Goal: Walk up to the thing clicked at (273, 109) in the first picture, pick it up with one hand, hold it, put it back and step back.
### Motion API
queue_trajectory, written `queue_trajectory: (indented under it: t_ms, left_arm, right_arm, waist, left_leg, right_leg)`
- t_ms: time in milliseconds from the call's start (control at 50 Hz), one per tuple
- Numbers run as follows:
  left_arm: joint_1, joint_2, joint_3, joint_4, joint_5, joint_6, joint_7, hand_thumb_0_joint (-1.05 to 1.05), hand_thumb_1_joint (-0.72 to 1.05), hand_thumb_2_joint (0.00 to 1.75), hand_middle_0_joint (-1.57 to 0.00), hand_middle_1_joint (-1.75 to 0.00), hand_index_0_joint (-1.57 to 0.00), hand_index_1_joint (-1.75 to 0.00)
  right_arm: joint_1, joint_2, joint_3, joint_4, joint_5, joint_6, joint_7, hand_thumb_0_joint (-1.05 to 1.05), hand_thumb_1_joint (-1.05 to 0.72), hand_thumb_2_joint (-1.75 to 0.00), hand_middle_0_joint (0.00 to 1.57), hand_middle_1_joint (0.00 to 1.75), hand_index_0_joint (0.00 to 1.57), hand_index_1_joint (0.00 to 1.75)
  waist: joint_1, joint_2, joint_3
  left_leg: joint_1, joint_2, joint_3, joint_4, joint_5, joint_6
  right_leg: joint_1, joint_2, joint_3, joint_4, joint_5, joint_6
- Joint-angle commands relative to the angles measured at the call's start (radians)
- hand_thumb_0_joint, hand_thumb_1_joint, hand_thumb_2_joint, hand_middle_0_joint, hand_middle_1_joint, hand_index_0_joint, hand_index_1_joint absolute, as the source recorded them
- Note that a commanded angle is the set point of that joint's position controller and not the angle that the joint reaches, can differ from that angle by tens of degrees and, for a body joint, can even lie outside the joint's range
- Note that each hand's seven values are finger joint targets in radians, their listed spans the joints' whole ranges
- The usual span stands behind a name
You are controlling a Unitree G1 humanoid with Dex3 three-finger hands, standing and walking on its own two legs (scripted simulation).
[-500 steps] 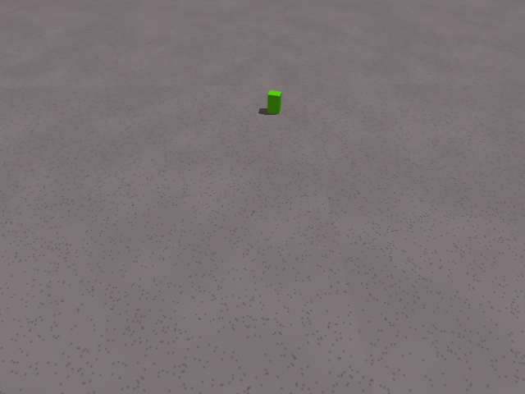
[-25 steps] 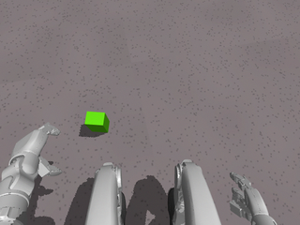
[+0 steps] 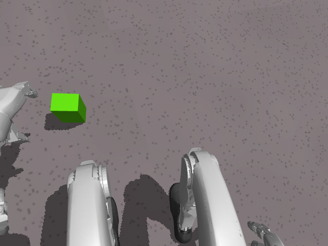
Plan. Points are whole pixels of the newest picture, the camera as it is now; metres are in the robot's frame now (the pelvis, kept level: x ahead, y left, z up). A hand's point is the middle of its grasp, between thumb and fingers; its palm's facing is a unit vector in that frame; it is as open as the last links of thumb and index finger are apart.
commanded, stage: rise first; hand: left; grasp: from the side
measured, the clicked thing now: (70, 109) +0.53 +0.25 -0.34
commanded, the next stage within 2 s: none
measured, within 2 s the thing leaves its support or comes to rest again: neither
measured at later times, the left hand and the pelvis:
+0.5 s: hand (27, 108) +0.48 +0.32 -0.18, palm faces -0.49 -0.05 -0.87, open 13.1 cm; pelvis +0.00 +0.00 -0.04, yaw -1 degrees
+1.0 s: hand (31, 105) +0.49 +0.32 -0.19, palm faces -0.48 +0.00 -0.88, open 12.9 cm; pelvis +0.00 +0.01 -0.05, yaw -3 degrees
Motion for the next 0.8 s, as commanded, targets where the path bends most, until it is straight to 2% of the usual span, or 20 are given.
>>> queue_trajectory:
  t_ms: [0,40,60,80,100,120,180,220,340,360,440,500,540,560,600,680,700,740,760,780]
  left_arm:
    - [-0.359,0.285,0.035,-0.13,0.034,-0.036,0.059,0.0,-0.31,0.83,-0.21,-0.86,-0.22,-0.84]
    - [-0.362,0.308,0.043,-0.09,0.051,-0.039,0.071,0.0,-0.32,0.84,-0.2,-0.87,-0.21,-0.85]
    - [-0.411,0.33,0.046,-0.114,0.066,-0.045,0.078,0.0,-0.33,0.85,-0.19,-0.87,-0.21,-0.85]
    - [-0.424,0.332,0.042,-0.122,0.077,-0.047,0.084,0.0,-0.33,0.85,-0.2,-0.85,-0.22,-0.84]
    - [-0.368,0.325,0.046,-0.047,0.087,-0.038,0.089,0.0,-0.32,0.84,-0.21,-0.85,-0.23,-0.83]
    - [-0.418,0.317,0.035,-0.087,0.087,-0.045,0.095,0.0,-0.33,0.83,-0.2,-0.86,-0.22,-0.84]
    - [-0.457,0.355,0.046,-0.089,0.112,-0.041,0.11,0.0,-0.34,0.84,-0.19,-0.87,-0.21,-0.85]
    - [-0.441,0.336,0.033,-0.05,0.128,-0.036,0.113,0.0,-0.34,0.84,-0.19,-0.88,-0.21,-0.86]
    - [-0.481,0.368,0.036,-0.037,0.15,-0.045,0.117,0.0,-0.36,0.84,-0.19,-0.88,-0.21,-0.86]
    - [-0.484,0.404,0.058,-0.026,0.155,-0.047,0.121,0.0,-0.35,0.84,-0.19,-0.88,-0.21,-0.86]
    - [-0.509,0.386,0.029,-0.023,0.168,-0.065,0.123,0.0,-0.33,0.82,-0.21,-0.86,-0.23,-0.84]
    - [-0.509,0.418,0.038,-0.022,0.181,-0.074,0.13,0.0,-0.32,0.82,-0.22,-0.85,-0.24,-0.83]
    - [-0.478,0.388,0.024,0.018,0.188,-0.073,0.133,0.0,-0.32,0.82,-0.22,-0.86,-0.23,-0.84]
    - [-0.524,0.404,0.026,-0.03,0.187,-0.081,0.137,0.0,-0.32,0.82,-0.21,-0.86,-0.23,-0.84]
    - [-0.503,0.407,0.031,-0.01,0.189,-0.077,0.14,0.0,-0.32,0.81,-0.22,-0.86,-0.24,-0.83]
    - [-0.497,0.401,0.021,-0.002,0.199,-0.076,0.142,0.0,-0.3,0.79,-0.24,-0.85,-0.26,-0.83]
    - [-0.517,0.413,0.027,-0.039,0.198,-0.08,0.146,0.0,-0.3,0.79,-0.25,-0.84,-0.26,-0.82]
    - [-0.53,0.434,0.035,-0.03,0.204,-0.079,0.15,0.0,-0.29,0.79,-0.24,-0.85,-0.26,-0.82]
    - [-0.491,0.397,0.018,0.01,0.203,-0.074,0.149,0.0,-0.3,0.78,-0.24,-0.85,-0.26,-0.83]
    - [-0.521,0.39,0.009,-0.025,0.202,-0.079,0.15,0.0,-0.31,0.8,-0.23,-0.86,-0.25,-0.84]
  right_arm:
    - [0.159,-0.23,-0.063,-0.04,-0.011,-0.001,-0.008,0.0,-0.89,-0.9,0.2,0.3,0.2,0.3]
    - [0.164,-0.241,-0.063,-0.026,-0.015,0.004,-0.005,0.0,-0.89,-0.9,0.2,0.3,0.2,0.3]
    - [0.171,-0.243,-0.061,-0.027,-0.019,0.005,-0.004,0.0,-0.9,-0.9,0.2,0.3,0.2,0.3]
    - [0.171,-0.24,-0.058,-0.029,-0.022,0.009,-0.001,0.0,-0.9,-0.9,0.2,0.3,0.2,0.3]
    - [0.185,-0.243,-0.059,-0.024,-0.025,0.015,0.001,0.0,-0.9,-0.91,0.2,0.3,0.2,0.3]
    - [0.187,-0.242,-0.059,-0.023,-0.028,0.018,0.004,0.0,-0.91,-0.91,0.2,0.3,0.2,0.3]
    - [0.189,-0.249,-0.057,-0.025,-0.035,0.027,0.009,0.0,-0.91,-0.91,0.2,0.3,0.2,0.3]
    - [0.198,-0.251,-0.055,-0.024,-0.039,0.035,0.014,0.0,-0.92,-0.91,0.2,0.3,0.2,0.3]
    - [0.199,-0.253,-0.037,-0.026,-0.054,0.051,0.022,0.0,-0.92,-0.91,0.2,0.3,0.2,0.3]
    - [0.198,-0.254,-0.041,-0.024,-0.054,0.055,0.021,0.0,-0.92,-0.91,0.2,0.3,0.2,0.3]
    - [0.183,-0.245,-0.024,-0.032,-0.062,0.059,0.024,0.0,-0.92,-0.91,0.2,0.3,0.2,0.3]
    - [0.186,-0.252,-0.022,-0.03,-0.065,0.064,0.022,0.0,-0.92,-0.91,0.2,0.3,0.2,0.3]
    - [0.193,-0.254,-0.018,-0.029,-0.07,0.07,0.025,0.0,-0.92,-0.91,0.2,0.3,0.2,0.3]
    - [0.192,-0.251,-0.016,-0.028,-0.07,0.07,0.025,0.0,-0.92,-0.91,0.2,0.3,0.2,0.3]
    - [0.193,-0.257,-0.017,-0.027,-0.072,0.073,0.024,0.0,-0.92,-0.91,0.2,0.3,0.2,0.3]
    - [0.201,-0.256,-0.01,-0.027,-0.075,0.08,0.028,0.0,-0.92,-0.91,0.2,0.3,0.2,0.3]
    - [0.2,-0.257,-0.011,-0.028,-0.075,0.082,0.028,0.0,-0.92,-0.91,0.2,0.3,0.2,0.3]
    - [0.199,-0.264,-0.016,-0.03,-0.074,0.083,0.027,0.0,-0.92,-0.91,0.2,0.3,0.2,0.3]
    - [0.198,-0.262,-0.01,-0.031,-0.075,0.084,0.029,0.0,-0.92,-0.91,0.2,0.3,0.2,0.3]
    - [0.189,-0.262,-0.01,-0.031,-0.074,0.084,0.029,0.0,-0.92,-0.91,0.2,0.3,0.2,0.3]
  waist:
    - [-0.004,0.263,-0.594]
    - [-0.006,0.265,-0.6]
    - [-0.009,0.29,-0.616]
    - [-0.007,0.297,-0.636]
    - [-0.016,0.264,-0.615]
    - [-0.021,0.276,-0.631]
    - [-0.021,0.298,-0.657]
    - [-0.031,0.298,-0.636]
    - [-0.053,0.273,-0.64]
    - [-0.05,0.27,-0.647]
    - [-0.065,0.26,-0.609]
    - [-0.053,0.295,-0.634]
    - [-0.07,0.263,-0.611]
    - [-0.067,0.287,-0.624]
    - [-0.062,0.29,-0.627]
    - [-0.075,0.305,-0.613]
    - [-0.063,0.312,-0.637]
    - [-0.068,0.335,-0.649]
    - [-0.076,0.332,-0.6]
    - [-0.077,0.339,-0.605]
  left_leg:
    - [0.507,-0.042,-0.003,-0.271,0.065,-0.005]
    - [0.518,-0.041,-0.012,-0.258,0.083,-0.008]
    - [0.519,-0.043,-0.007,-0.25,0.089,-0.009]
    - [0.529,-0.044,0.0,-0.232,0.117,-0.009]
    - [0.514,-0.045,0.0,-0.226,0.121,-0.007]
    - [0.501,-0.047,0.011,-0.208,0.124,-0.005]
    - [0.514,-0.048,0.004,-0.198,0.148,-0.008]
    - [0.513,-0.047,0.001,-0.191,0.155,-0.009]
    - [0.468,-0.052,0.012,-0.139,0.167,0.002]
    - [0.445,-0.054,0.024,-0.13,0.151,0.007]
    - [0.398,-0.055,0.026,-0.119,0.121,0.01]
    - [0.424,-0.053,0.025,-0.113,0.138,0.004]
    - [0.412,-0.053,0.022,-0.101,0.154,0.007]
    - [0.404,-0.054,0.026,-0.1,0.157,0.006]
    - [0.444,-0.05,0.013,-0.103,0.183,0.005]
    - [0.442,-0.047,0.011,-0.095,0.202,0.002]
    - [0.456,-0.047,0.013,-0.092,0.21,0.003]
    - [0.469,-0.044,0.007,-0.094,0.208,0.0]
    - [0.461,-0.044,-0.005,-0.105,0.198,-0.005]
    - [0.458,-0.042,-0.003,-0.102,0.189,-0.004]
  right_leg:
    - [0.188,0.049,-0.052,-0.165,0.079,-0.062]
    - [0.162,0.048,-0.056,-0.144,0.091,-0.062]
    - [0.166,0.047,-0.053,-0.138,0.096,-0.063]
    - [0.172,0.047,-0.051,-0.136,0.116,-0.064]
    - [0.169,0.048,-0.054,-0.138,0.112,-0.061]
    - [0.176,0.048,-0.052,-0.135,0.119,-0.061]
    - [0.164,0.046,-0.056,-0.115,0.132,-0.062]
    - [0.148,0.046,-0.059,-0.109,0.132,-0.061]
    - [0.169,0.047,-0.057,-0.099,0.151,-0.054]
    - [0.186,0.051,-0.054,-0.105,0.14,-0.055]
    - [0.182,0.054,-0.059,-0.102,0.124,-0.053]
    - [0.169,0.056,-0.059,-0.088,0.132,-0.056]
    - [0.173,0.057,-0.064,-0.091,0.146,-0.051]
    - [0.182,0.058,-0.063,-0.083,0.151,-0.054]
    - [0.158,0.056,-0.067,-0.079,0.163,-0.054]
    - [0.161,0.058,-0.072,-0.071,0.178,-0.052]
    - [0.165,0.059,-0.069,-0.071,0.183,-0.053]
    - [0.147,0.058,-0.07,-0.062,0.181,-0.055]
    - [0.12,0.056,-0.075,-0.054,0.168,-0.055]
    - [0.113,0.059,-0.076,-0.057,0.164,-0.056]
